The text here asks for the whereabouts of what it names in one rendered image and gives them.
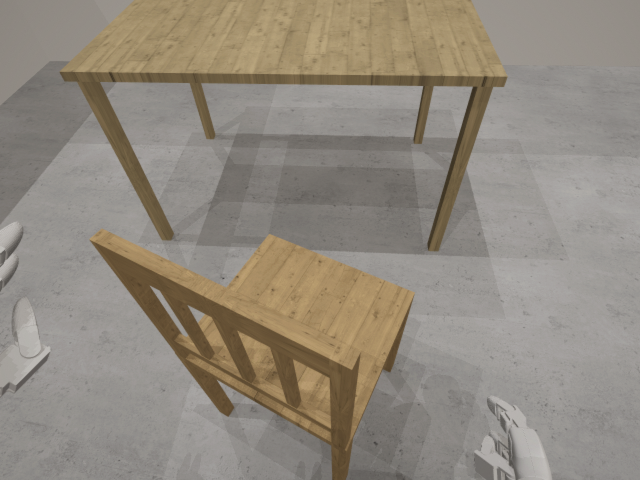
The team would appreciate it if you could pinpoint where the chair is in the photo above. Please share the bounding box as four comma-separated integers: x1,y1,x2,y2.
89,229,415,480

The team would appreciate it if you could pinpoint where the left robot hand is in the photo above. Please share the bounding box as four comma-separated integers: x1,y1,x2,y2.
0,222,51,397

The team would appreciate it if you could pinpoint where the table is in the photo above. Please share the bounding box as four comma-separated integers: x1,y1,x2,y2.
60,0,508,251

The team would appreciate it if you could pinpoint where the right robot hand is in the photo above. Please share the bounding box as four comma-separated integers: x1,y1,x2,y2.
474,395,552,480

